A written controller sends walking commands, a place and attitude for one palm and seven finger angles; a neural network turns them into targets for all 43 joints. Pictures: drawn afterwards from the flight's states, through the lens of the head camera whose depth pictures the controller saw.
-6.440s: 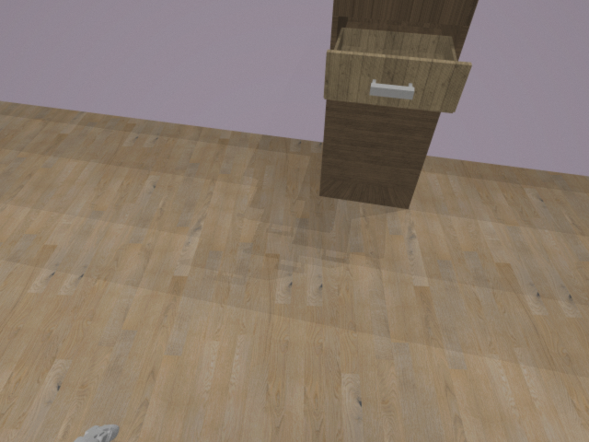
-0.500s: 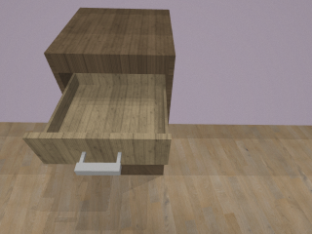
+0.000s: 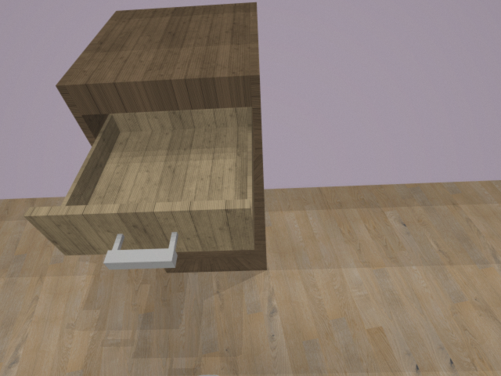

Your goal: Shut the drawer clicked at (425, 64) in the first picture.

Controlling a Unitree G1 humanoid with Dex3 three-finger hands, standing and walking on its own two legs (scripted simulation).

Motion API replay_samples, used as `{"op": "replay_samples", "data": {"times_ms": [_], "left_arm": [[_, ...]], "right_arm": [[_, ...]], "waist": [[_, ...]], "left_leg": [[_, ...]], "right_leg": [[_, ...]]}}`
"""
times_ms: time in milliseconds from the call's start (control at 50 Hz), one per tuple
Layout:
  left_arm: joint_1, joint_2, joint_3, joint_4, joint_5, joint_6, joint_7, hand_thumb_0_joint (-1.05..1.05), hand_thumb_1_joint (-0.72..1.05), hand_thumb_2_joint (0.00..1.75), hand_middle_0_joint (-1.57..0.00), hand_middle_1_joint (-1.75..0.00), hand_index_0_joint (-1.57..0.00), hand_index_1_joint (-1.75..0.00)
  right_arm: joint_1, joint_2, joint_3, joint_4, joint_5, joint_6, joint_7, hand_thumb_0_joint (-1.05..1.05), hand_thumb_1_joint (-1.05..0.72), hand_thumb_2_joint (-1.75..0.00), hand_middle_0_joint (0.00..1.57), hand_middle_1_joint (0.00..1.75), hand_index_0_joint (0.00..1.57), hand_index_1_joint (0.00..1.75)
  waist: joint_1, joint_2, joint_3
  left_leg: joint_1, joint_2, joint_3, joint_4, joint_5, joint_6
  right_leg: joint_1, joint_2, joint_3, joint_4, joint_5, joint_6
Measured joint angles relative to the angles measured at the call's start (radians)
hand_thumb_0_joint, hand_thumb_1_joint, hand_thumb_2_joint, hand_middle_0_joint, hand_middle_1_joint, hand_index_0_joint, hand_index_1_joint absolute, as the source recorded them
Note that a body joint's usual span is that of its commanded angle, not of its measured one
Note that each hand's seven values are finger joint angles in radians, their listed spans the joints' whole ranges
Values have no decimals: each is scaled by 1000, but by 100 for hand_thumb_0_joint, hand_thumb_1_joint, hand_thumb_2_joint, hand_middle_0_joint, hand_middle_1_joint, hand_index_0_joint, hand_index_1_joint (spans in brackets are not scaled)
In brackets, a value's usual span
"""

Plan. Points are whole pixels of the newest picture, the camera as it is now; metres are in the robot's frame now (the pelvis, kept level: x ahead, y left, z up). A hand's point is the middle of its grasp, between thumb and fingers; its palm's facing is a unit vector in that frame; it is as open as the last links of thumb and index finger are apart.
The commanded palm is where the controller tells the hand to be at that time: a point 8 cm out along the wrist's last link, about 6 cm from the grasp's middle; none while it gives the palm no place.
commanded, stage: come to a stop and stand still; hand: left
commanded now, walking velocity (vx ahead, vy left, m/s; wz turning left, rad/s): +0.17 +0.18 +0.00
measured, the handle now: (144, 248) +0.32 +0.23 +0.00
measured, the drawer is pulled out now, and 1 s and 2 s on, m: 0.29 0.29 0.29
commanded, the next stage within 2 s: look again from close up in 0.74 s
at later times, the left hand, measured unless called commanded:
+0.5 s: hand out of the picture -0.02 +0.20 -0.17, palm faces +0.07 -0.98 -0.19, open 7.3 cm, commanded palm none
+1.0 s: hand out of the picture -0.04 +0.21 -0.17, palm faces +0.00 -0.98 -0.19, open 7.3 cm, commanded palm none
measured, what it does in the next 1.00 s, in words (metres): steps on the spot: left foot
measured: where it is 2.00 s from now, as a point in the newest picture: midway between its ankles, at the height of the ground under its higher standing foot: outside the picture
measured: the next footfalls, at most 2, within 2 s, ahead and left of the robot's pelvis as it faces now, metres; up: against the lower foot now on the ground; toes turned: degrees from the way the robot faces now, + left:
left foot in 0.30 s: +0.03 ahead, +0.13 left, +0.00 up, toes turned +6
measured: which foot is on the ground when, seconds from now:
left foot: up 0.00-0.28, down 0.30-1.00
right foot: down 0.00-1.00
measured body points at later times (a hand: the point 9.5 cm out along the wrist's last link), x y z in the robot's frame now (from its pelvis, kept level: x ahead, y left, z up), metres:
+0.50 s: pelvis -0.01 +0.03 +0.01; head -0.01 +0.03 +0.46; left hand -0.02 +0.25 -0.15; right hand +0.00 -0.19 -0.15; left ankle -0.05 +0.14 -0.73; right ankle -0.01 -0.10 -0.73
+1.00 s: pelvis -0.02 +0.04 +0.00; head -0.02 +0.04 +0.45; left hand -0.04 +0.26 -0.16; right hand -0.03 -0.17 -0.16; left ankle -0.05 +0.14 -0.73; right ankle -0.01 -0.10 -0.73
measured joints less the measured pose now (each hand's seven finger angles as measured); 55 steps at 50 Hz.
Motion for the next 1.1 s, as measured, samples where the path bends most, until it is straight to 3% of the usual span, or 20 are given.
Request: {"op": "replay_samples", "data": {"times_ms": [120,220,320,520,840,960,1100], "left_arm": [[10,-33,-10,8,-1,-18,-14,0,91,90,-20,-30,-20,-30],[-3,-25,1,12,0,-32,-10,1,93,90,-21,-30,-20,-30],[-9,-17,1,43,-13,-24,-6,0,92,90,-21,-30,-20,-30],[-21,-12,-17,108,-15,-10,-5,0,91,90,-20,-30,-20,-30],[7,-35,-27,120,-15,-21,0,0,91,90,-20,-30,-20,-30],[21,-39,-52,97,-17,-48,17,0,91,90,-20,-30,-20,-30],[26,-29,-58,68,-13,-33,8,0,91,90,-20,-30,-20,-30]], "right_arm": [[89,-23,3,33,-7,-16,11,1,-91,-90,20,30,19,30],[131,-23,12,51,-5,-21,0,1,-91,-90,20,30,19,30],[135,-18,26,61,-1,-46,-13,1,-91,-90,20,30,19,30],[121,54,62,105,0,-67,-31,2,-93,-90,20,30,20,30],[173,86,67,115,6,-83,-28,1,-91,-90,20,30,20,30],[164,65,69,49,6,-86,-19,1,-91,-90,20,30,20,30],[160,44,69,36,4,-76,-11,1,-92,-90,20,30,20,30]], "waist": [[-5,-19,-44],[7,-36,-33],[3,-21,-24],[1,-63,-32],[-15,-58,-24],[-36,-40,-6],[-32,-41,-33]], "left_leg": [[46,-19,-12,108,-5,-4],[125,-21,-8,-6,-41,-13],[230,-3,-18,-246,80,-9],[271,-28,6,-252,63,14],[285,-45,21,-283,79,30],[202,-37,17,-152,28,33],[202,-43,18,-125,21,42]], "right_leg": [[31,-4,3,-131,76,-13],[25,-10,-8,-157,96,-11],[-2,4,-29,-106,74,10],[48,-18,-4,-144,95,42],[54,-32,12,-166,112,58],[-7,-30,9,-82,87,59],[-4,-37,12,-60,82,64]]}}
